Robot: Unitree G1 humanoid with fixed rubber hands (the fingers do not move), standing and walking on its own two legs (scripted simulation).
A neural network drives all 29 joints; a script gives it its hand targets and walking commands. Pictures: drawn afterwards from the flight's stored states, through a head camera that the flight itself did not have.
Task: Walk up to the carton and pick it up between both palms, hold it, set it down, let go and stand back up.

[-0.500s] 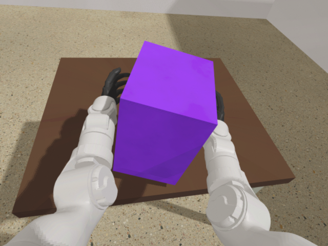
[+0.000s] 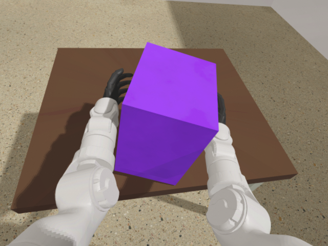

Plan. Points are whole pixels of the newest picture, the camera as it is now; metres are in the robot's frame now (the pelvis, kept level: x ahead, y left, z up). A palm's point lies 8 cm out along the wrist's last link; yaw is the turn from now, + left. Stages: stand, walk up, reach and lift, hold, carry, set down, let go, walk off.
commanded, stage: set down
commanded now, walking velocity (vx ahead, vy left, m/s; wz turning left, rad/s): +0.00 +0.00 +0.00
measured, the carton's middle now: (162, 119) +0.41 +0.02 +0.07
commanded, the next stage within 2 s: none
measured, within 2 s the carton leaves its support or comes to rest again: rests again in 0.86 s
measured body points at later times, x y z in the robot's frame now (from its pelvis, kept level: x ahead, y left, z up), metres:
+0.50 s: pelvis +0.00 +0.00 +0.00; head +0.04 +0.04 +0.45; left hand +0.46 +0.15 +0.10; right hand +0.41 -0.12 +0.08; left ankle +0.02 +0.11 -0.75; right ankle -0.06 -0.09 -0.75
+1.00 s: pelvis -0.01 +0.00 +0.00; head +0.06 +0.04 +0.44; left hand +0.46 +0.17 +0.08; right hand +0.42 -0.11 +0.06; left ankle +0.02 +0.11 -0.75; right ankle -0.06 -0.09 -0.75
